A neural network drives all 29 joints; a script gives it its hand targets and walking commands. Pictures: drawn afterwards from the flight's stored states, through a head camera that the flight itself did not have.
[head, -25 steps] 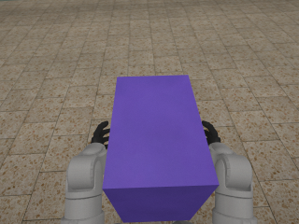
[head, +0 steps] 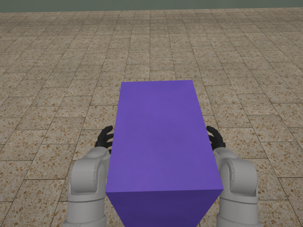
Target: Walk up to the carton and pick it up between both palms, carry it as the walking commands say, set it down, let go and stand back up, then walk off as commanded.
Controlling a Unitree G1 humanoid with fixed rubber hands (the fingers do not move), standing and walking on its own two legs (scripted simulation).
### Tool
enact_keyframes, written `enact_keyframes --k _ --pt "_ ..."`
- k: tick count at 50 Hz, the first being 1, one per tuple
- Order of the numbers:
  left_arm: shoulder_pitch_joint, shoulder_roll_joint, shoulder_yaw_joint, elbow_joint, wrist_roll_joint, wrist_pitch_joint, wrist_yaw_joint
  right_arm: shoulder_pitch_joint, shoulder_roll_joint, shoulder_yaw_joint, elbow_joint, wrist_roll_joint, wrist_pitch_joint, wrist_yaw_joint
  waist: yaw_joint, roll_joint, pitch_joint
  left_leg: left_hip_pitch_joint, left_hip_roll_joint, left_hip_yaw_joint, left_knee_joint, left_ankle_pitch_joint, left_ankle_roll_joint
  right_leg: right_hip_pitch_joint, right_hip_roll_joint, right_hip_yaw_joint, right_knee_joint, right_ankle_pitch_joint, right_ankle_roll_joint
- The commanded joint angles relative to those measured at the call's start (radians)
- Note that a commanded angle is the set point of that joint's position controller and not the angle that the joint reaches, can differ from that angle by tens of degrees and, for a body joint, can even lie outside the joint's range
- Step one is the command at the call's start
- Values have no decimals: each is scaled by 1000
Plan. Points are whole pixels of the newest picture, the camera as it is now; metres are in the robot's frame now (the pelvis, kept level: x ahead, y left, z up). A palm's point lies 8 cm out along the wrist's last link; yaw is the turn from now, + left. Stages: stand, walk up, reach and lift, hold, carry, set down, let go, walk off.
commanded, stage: carry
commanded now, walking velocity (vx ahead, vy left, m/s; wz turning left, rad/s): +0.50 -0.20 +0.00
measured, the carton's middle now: (158, 156) +0.30 -0.02 +0.03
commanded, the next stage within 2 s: none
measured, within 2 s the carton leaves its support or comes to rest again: neither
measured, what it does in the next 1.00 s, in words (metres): walks ahead: left foot, then right foot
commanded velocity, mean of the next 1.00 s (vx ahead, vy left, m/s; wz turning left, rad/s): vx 0.50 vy -0.20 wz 0.00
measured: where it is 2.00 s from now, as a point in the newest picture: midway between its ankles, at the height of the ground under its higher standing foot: (206, 109)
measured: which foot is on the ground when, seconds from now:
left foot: up 0.00-0.08, down 0.10-0.42, up 0.44-0.64, down 0.66-0.98, up 1.00-1.00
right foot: down 0.00-0.12, up 0.14-0.34, down 0.36-0.68, up 0.70-0.90, down 0.92-1.00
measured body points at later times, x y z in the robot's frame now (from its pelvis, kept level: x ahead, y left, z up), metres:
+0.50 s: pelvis +0.20 -0.16 +0.00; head +0.24 -0.15 +0.45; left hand +0.49 -0.01 +0.05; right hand +0.50 -0.30 +0.06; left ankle +0.07 -0.01 -0.69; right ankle +0.20 -0.24 -0.74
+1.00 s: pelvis +0.54 -0.30 -0.02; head +0.59 -0.28 +0.43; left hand +0.84 -0.16 +0.03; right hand +0.83 -0.44 +0.04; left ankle +0.32 -0.13 -0.69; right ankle +0.58 -0.39 -0.74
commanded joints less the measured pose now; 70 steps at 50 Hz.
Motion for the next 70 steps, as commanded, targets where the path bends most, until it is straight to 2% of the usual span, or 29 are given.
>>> enact_keyframes --k 1,3,5,6,8,12,16,18,19,22,30,32,33,34,39,44,45,46,47,48,51,55,61,62,63,64,65,67,70 --pt "-540 -940 -610 -151 -382 -11 -281 -617 986 735 -17 441 -28 291 40 -123 -247 -6 -76 110 -259 102 32 262 -204 250 -246 -193 -107" --pt "-470 -926 -607 -110 -366 -3 -280 -542 986 733 -9 444 -36 289 2 -69 -337 342 -7 64 -449 238 75 108 -140 112 -112 -183 -49" --pt "-549 -945 -644 -139 -395 6 -281 -493 983 711 25 439 -39 289 -26 296 -190 568 349 -469 -609 -79 201 -395 -12 30 219 -136 19" --pt "-551 -950 -655 -138 -380 8 -283 -558 973 715 -24 429 -35 294 -12 219 -111 554 410 -548 -638 -115 234 -519 -33 136 333 -121 5" --pt "-563 -945 -653 -135 -418 11 -296 -546 997 724 2 420 -39 276 2 126 -115 550 427 -467 -620 71 249 -538 -113 231 312 -73 -19" --pt "-617 -963 -653 -215 -445 -8 -305 -586 1018 740 -77 424 -55 268 -15 163 -161 482 302 -153 -564 311 158 -308 -38 76 98 -70 23" --pt "-543 -970 -639 -187 -441 -16 -301 -594 1017 763 -123 445 -54 257 9 -7 -301 206 116 85 -263 471 49 276 40 -36 -73 39 8" --pt "-501 -956 -632 -177 -430 -19 -294 -620 998 763 -148 453 -50 261 40 -254 -360 -44 8 122 19 343 -18 516 -149 269 -134 -105 -110" --pt "-516 -961 -652 -202 -437 -21 -288 -626 969 755 -187 448 -54 261 51 -317 -341 -216 -83 106 198 -30 -33 586 -272 479 -207 -3 -176" --pt "-498 -945 -621 -238 -381 -27 -269 -621 995 759 -142 464 -43 282 46 -89 -277 -283 -31 -9 195 -141 10 527 -332 464 -154 318 -184" --pt "-496 -945 -649 -225 -416 -32 -290 -532 1007 747 -153 414 -79 252 -3 -114 -371 248 -49 110 -421 390 56 355 -172 80 2 497 -86" --pt "-479 -946 -673 -242 -433 -22 -288 -449 970 748 -151 400 -84 246 -44 153 -452 736 259 -293 -387 684 179 -115 -24 -1 377 303 6" --pt "-480 -944 -687 -243 -445 -25 -296 -482 979 745 -170 412 -87 248 -21 192 -389 844 380 -540 -402 910 283 -375 56 78 500 -204 21" --pt "-497 -928 -678 -206 -452 -7 -307 -487 989 721 -113 399 -77 244 -10 125 -326 815 441 -578 -404 815 333 -446 -18 230 612 -251 9" --pt "-510 -945 -660 -265 -428 -42 -292 -535 995 758 -179 427 -76 263 -26 76 -148 817 290 -192 -423 943 162 -582 -19 108 334 -202 32" --pt "-399 -936 -598 -182 -364 -43 -267 -490 971 774 -162 441 -70 270 12 164 -305 428 127 138 -193 1198 36 194 109 -107 -59 143 1" --pt "-349 -934 -587 -149 -354 -39 -264 -483 954 779 -170 440 -71 269 35 125 -390 253 79 131 -42 1079 11 446 67 -41 -24 157 -49" --pt "-375 -934 -603 -220 -358 -57 -263 -557 957 806 -224 461 -80 275 71 -129 -510 47 8 106 212 675 -15 668 -133 237 -48 212 -150" --pt "-422 -947 -639 -236 -378 -55 -254 -562 959 800 -234 459 -75 283 55 -311 -510 -193 -111 49 364 -42 -13 807 -300 499 -80 409 -254" --pt "-475 -962 -640 -267 -368 -63 -250 -638 954 812 -244 473 -78 290 57 -252 -433 -253 -120 -43 475 -120 -4 778 -315 566 -102 766 -285" --pt "-495 -958 -653 -343 -397 -65 -251 -524 980 803 -218 480 -84 283 53 -35 -334 -393 -24 -83 369 -49 4 758 -298 368 -42 874 -184" --pt "-511 -957 -674 -306 -433 -48 -274 -505 995 764 -163 426 -75 253 52 -92 -314 -194 -56 -4 -7 45 12 591 -226 254 -108 722 -124" --pt "-437 -914 -666 -273 -465 -36 -305 -354 972 741 -137 356 -86 228 -2 -246 -365 257 -133 162 -305 489 81 397 -105 -16 86 1116 -53" --pt "-442 -902 -663 -278 -458 -29 -311 -377 962 738 -161 346 -88 226 -37 -197 -416 510 -46 65 -291 517 148 193 -86 -19 237 982 -8" --pt "-506 -889 -672 -292 -486 -18 -317 -372 964 738 -130 353 -84 228 -53 36 -464 726 195 -307 -300 633 288 -74 -21 23 525 652 65" --pt "-452 -894 -650 -220 -464 3 -323 -426 970 739 -121 362 -74 226 -43 244 -433 903 443 -711 -382 838 449 -392 107 142 836 -241 110" --pt "-490 -882 -664 -224 -478 6 -329 -454 991 739 -109 372 -72 233 -26 170 -334 815 473 -759 -375 857 433 -475 17 366 1021 -294 85" --pt "-594 -909 -683 -229 -487 -1 -335 -429 986 706 -41 332 -65 237 -27 50 -225 717 336 -445 -407 748 291 -518 -26 316 816 -175 38" --pt "-601 -939 -629 -231 -448 -32 -313 -513 1038 746 -22 403 -71 271 -15 106 -185 510 299 -311 -512 508 181 -341 -87 277 439 -125 61"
